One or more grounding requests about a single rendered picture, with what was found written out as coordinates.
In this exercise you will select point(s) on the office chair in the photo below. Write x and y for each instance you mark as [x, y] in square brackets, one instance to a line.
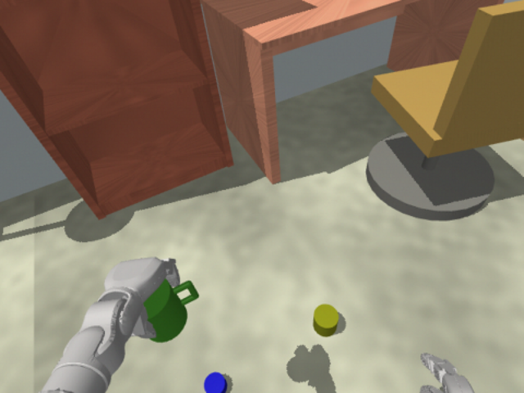
[432, 171]

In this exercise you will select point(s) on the left robot arm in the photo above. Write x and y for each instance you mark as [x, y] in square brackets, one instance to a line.
[96, 351]

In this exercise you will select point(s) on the right robot hand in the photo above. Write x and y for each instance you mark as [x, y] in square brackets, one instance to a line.
[446, 374]

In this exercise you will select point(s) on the desk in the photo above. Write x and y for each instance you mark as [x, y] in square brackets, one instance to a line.
[245, 35]

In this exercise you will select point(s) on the bookshelf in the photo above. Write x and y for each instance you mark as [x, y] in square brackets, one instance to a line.
[122, 94]

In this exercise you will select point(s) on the left robot hand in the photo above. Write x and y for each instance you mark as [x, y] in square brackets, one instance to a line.
[143, 276]

